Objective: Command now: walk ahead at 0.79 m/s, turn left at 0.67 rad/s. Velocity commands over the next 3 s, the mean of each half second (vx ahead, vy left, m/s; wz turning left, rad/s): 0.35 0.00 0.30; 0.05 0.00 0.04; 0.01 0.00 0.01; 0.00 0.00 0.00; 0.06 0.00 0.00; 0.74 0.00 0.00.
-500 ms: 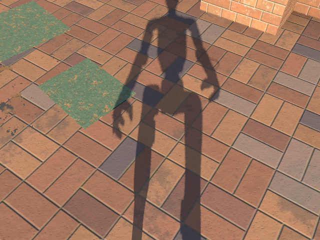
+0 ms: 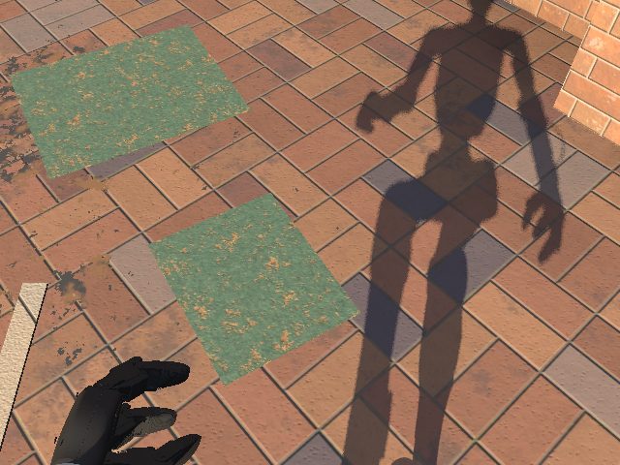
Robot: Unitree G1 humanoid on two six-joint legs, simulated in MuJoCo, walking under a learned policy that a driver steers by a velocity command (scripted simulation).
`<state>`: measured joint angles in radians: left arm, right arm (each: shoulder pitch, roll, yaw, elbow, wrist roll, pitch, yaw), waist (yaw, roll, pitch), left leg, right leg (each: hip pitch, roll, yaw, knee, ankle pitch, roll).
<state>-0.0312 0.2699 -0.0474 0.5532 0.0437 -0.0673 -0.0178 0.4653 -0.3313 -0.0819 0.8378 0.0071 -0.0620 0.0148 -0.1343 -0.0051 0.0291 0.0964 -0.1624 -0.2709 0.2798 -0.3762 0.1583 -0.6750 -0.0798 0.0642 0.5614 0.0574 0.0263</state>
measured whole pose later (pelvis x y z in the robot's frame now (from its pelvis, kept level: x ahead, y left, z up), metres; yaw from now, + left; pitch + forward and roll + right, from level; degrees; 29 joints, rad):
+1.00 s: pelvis +0.37 -0.05 +0.00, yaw +9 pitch -1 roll +0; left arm 0.21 0.22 0.01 0.92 0.01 -0.02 0.02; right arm 0.18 -0.23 -0.05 0.89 -0.01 0.01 -0.03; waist 0.00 0.00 0.02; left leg -0.31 0.00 -0.05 0.53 -0.20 -0.03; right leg -0.20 -0.01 -0.01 0.55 -0.34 0.01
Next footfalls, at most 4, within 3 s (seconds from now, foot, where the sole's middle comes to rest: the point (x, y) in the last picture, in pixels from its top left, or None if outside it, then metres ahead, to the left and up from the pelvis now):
0.06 right None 0.28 -0.16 -0.77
0.46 left None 0.43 0.10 -0.77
0.72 right None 0.40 -0.17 -0.77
2.68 left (225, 459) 0.48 0.13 -0.77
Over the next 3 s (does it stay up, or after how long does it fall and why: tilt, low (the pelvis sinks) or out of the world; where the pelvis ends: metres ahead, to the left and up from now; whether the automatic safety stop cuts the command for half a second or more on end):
stays up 0.62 0.06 0.01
